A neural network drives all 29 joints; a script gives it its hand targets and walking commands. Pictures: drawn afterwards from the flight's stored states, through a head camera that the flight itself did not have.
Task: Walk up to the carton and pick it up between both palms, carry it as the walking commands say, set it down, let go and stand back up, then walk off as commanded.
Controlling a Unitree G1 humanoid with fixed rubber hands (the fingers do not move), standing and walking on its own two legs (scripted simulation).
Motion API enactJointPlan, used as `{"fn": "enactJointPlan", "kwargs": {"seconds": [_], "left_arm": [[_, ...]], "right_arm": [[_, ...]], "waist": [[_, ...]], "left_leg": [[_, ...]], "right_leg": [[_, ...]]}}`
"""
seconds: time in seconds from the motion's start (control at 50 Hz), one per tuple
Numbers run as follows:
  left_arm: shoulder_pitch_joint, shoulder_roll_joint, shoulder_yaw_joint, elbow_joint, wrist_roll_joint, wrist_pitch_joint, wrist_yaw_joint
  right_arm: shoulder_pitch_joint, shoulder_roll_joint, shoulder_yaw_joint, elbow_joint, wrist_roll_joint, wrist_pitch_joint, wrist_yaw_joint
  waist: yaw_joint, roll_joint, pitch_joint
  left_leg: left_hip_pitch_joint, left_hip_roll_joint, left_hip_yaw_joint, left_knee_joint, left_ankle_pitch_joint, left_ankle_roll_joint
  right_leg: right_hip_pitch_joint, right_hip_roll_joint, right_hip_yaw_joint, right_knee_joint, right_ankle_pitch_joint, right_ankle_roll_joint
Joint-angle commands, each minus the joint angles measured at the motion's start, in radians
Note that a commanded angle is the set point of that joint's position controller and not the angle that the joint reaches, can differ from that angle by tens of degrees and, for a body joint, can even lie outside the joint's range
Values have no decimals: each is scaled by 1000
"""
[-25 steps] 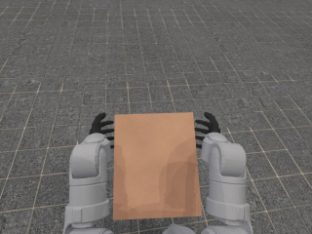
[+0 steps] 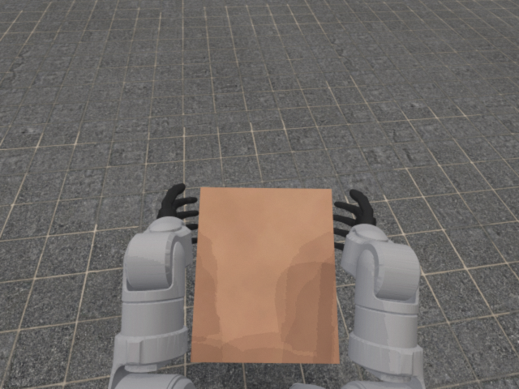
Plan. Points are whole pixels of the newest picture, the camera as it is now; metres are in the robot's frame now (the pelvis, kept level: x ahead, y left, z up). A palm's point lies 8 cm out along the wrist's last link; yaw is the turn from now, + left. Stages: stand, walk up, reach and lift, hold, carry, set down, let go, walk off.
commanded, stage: carry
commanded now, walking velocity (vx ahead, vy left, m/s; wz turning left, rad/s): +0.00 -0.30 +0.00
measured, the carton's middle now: (263, 270) +0.31 -0.02 -0.04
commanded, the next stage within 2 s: none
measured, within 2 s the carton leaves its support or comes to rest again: neither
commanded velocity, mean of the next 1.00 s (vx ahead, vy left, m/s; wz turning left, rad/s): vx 0.00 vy -0.30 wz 0.00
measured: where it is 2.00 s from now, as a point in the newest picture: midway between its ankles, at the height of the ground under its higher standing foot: outside the picture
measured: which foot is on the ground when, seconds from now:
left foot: up 0.00-0.00, down 0.02-0.34, up 0.36-0.60, down 0.62-0.94, up 0.96-1.00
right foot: down 0.00-0.02, up 0.04-0.32, down 0.34-0.62, up 0.64-0.92, down 0.94-1.00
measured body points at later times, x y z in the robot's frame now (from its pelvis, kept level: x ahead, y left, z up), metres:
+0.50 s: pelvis -0.06 -0.19 +0.01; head -0.03 -0.21 +0.45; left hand +0.26 -0.07 +0.08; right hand +0.24 -0.35 +0.07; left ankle -0.06 -0.08 -0.66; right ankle -0.02 -0.30 -0.72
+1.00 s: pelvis -0.12 -0.38 +0.00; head -0.10 -0.39 +0.45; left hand +0.20 -0.25 +0.08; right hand +0.20 -0.53 +0.07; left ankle -0.09 -0.19 -0.70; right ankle -0.09 -0.52 -0.73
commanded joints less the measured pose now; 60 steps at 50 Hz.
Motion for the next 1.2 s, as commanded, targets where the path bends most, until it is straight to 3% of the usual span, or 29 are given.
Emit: {"fn": "enactJointPlan", "kwargs": {"seconds": [0.0, 0.02, 0.04, 0.08, 0.1, 0.14, 0.28, 0.32, 0.34, 0.36, 0.38, 0.42, 0.48, 0.56, 0.58, 0.6, 0.62, 0.64, 0.68, 0.74, 0.88, 0.92, 0.94, 0.96, 0.98, 1.02, 1.08, 1.14, 1.18], "left_arm": [[-392, -1049, -608, -30, -418, -8, -338], [-372, -1047, -605, -24, -413, -4, -338], [-412, -1039, -621, -33, -442, 3, -344], [-495, -1041, -659, -49, -476, -2, -357], [-524, -1049, -677, -59, -498, -2, -365], [-583, -1053, -702, -88, -535, -3, -367], [-476, -1031, -673, -11, -524, 32, -369], [-407, -1020, -658, 19, -517, 38, -376], [-395, -1026, -655, 28, -513, 39, -382], [-389, -1017, -621, 39, -475, 24, -384], [-444, -1031, -619, -17, -487, 22, -387], [-412, -1054, -601, -16, -468, 7, -384], [-455, -1058, -596, -73, -455, -19, -366], [-412, -1043, -603, -37, -425, -12, -345], [-396, -1043, -606, -17, -419, -9, -340], [-407, -1045, -611, -14, -410, -10, -336], [-407, -1036, -615, -22, -431, 2, -344], [-438, -1041, -634, -17, -447, 2, -345], [-523, -1051, -666, -51, -490, -4, -362], [-591, -1057, -701, -84, -541, -4, -365], [-470, -1031, -670, -1, -521, 31, -368], [-406, -1024, -658, 24, -515, 36, -375], [-393, -1023, -650, 38, -509, 35, -380], [-405, -1016, -621, 22, -477, 16, -383], [-438, -1035, -617, -17, -486, 15, -385], [-415, -1054, -604, -15, -467, -1, -380], [-465, -1054, -603, -76, -456, -24, -361], [-427, -1042, -605, -42, -431, -18, -345], [-406, -1042, -611, -9, -416, -14, -336]], "right_arm": [[-498, 1029, 658, 60, 445, 15, 502], [-451, 1037, 648, 104, 434, 17, 509], [-411, 1043, 623, 161, 411, 9, 507], [-428, 1069, 621, 134, 399, -3, 511], [-464, 1067, 623, 96, 400, -11, 508], [-538, 1053, 626, 42, 411, -19, 497], [-445, 999, 615, 58, 340, -7, 466], [-418, 998, 628, 52, 331, -7, 461], [-410, 995, 632, 49, 331, -8, 462], [-494, 1028, 664, 2, 365, -4, 471], [-535, 1049, 694, -2, 392, -5, 472], [-559, 1066, 719, -29, 439, -13, 479], [-605, 1060, 715, -69, 471, -14, 484], [-524, 1035, 668, 35, 452, 8, 493], [-501, 1033, 659, 66, 446, 12, 499], [-475, 1043, 654, 98, 447, 16, 509], [-411, 1044, 626, 170, 416, 6, 508], [-405, 1058, 622, 178, 407, 2, 507], [-457, 1072, 624, 107, 400, -13, 508], [-545, 1050, 623, 41, 410, -22, 493], [-443, 1003, 620, 62, 342, -10, 465], [-417, 1002, 632, 53, 336, -10, 460], [-407, 1009, 635, 55, 335, -11, 462], [-513, 1041, 679, -9, 378, -9, 469], [-537, 1057, 703, -9, 400, -10, 471], [-568, 1067, 729, -40, 446, -17, 478], [-606, 1058, 715, -64, 475, -13, 485], [-543, 1040, 676, 21, 460, 4, 490], [-494, 1038, 659, 82, 450, 12, 502]], "waist": [[29, -37, -407], [21, 209, -385], [22, 327, -323], [26, 89, -284], [30, 58, -272], [36, 129, -286], [25, 285, -338], [41, 85, -389], [49, -105, -376], [58, -436, -343], [61, -404, -344], [58, -253, -382], [52, -214, -418], [47, -162, -419], [35, -83, -421], [17, 38, -384], [20, 356, -320], [26, 262, -291], [27, 46, -289], [37, 132, -298], [28, 279, -354], [44, 51, -389], [48, -182, -380], [57, -455, -354], [60, -394, -362], [55, -246, -389], [51, -213, -419], [53, -187, -422], [30, -48, -413]], "left_leg": [[326, 137, -139, -447, 237, 35], [521, 464, -503, -449, 506, 139], [463, 572, -624, -463, 643, 264], [370, 477, -439, -421, 594, 215], [348, 426, -337, -417, 559, 175], [332, 335, -193, -385, 600, 117], [326, 311, -135, -306, 640, 58], [210, 213, -54, -99, 449, -3], [3, 143, -41, 25, 132, -45], [-198, -11, 6, 214, -256, -54], [-202, -1, -107, 384, -292, -16], [-193, 18, -108, 451, -174, 3], [-114, 28, -51, 240, -75, -24], [106, 17, -21, -204, 80, 21], [238, 75, -62, -415, 224, 23], [442, 261, -289, -483, 267, 58], [467, 560, -599, -498, 554, 226], [437, 549, -594, -450, 631, 266], [350, 455, -379, -425, 565, 198], [325, 327, -176, -382, 623, 114], [333, 303, -128, -287, 667, 53], [176, 206, -59, -72, 421, -10], [-66, 110, -29, 67, 27, -55], [-209, -15, -29, 270, -288, -44], [-217, 2, -111, 402, -287, -11], [-192, 25, -101, 424, -151, -3], [-102, 25, -52, 210, -66, -23], [45, 12, -35, -80, 2, 15], [282, 114, -113, -452, 253, 27]], "right_leg": [[122, -161, 117, 3, 207, -66], [-192, -66, 74, 157, -142, 29], [-297, -18, 158, 396, -330, 68], [-260, -49, 263, 588, -196, 83], [-247, -68, 246, 577, -142, 104], [-188, -63, 148, 470, -122, 130], [38, -31, 15, -9, -141, 134], [251, -29, -12, -232, -45, 119], [335, -190, 169, -268, 103, 70], [330, -340, 376, -250, 357, -71], [317, -321, 325, -206, 449, -122], [342, -265, 180, -164, 410, -116], [363, -213, 123, -108, 425, -114], [294, -218, 152, -111, 315, -138], [223, -183, 126, -55, 254, -96], [-27, -137, 132, 67, 81, -18], [-280, -9, 63, 245, -287, 69], [-287, -29, 222, 473, -289, 70], [-238, -60, 256, 588, -153, 99], [-169, -55, 132, 458, -121, 135], [60, -29, 4, -53, -115, 134], [275, -54, 7, -249, -23, 115], [373, -251, 236, -257, 224, 47], [347, -342, 360, -221, 469, -93], [351, -316, 306, -190, 500, -124], [360, -252, 160, -154, 423, -105], [366, -213, 124, -110, 418, -114], [320, -229, 161, -116, 354, -145], [182, -169, 120, -10, 245, -71]]}}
